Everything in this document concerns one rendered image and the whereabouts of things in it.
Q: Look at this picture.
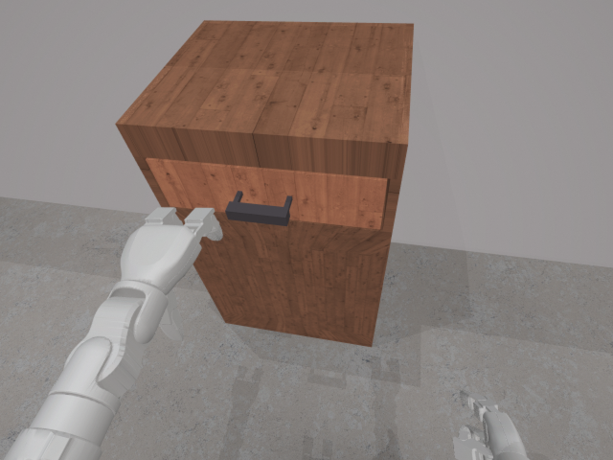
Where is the robot left hand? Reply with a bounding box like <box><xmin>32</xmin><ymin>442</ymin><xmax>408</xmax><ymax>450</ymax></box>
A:
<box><xmin>121</xmin><ymin>207</ymin><xmax>223</xmax><ymax>341</ymax></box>

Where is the drawer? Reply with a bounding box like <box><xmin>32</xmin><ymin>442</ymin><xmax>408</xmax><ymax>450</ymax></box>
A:
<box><xmin>146</xmin><ymin>158</ymin><xmax>387</xmax><ymax>230</ymax></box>

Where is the handle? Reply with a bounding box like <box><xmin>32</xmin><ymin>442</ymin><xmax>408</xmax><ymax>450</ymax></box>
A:
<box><xmin>225</xmin><ymin>191</ymin><xmax>292</xmax><ymax>226</ymax></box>

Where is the robot right hand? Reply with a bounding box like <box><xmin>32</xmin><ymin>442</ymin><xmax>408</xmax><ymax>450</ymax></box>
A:
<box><xmin>453</xmin><ymin>390</ymin><xmax>527</xmax><ymax>460</ymax></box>

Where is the robot left forearm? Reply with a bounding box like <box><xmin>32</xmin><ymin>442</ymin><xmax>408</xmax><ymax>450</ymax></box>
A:
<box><xmin>4</xmin><ymin>280</ymin><xmax>169</xmax><ymax>460</ymax></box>

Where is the cabinet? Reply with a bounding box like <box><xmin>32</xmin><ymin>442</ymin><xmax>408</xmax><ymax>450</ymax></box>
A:
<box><xmin>115</xmin><ymin>20</ymin><xmax>414</xmax><ymax>347</ymax></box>

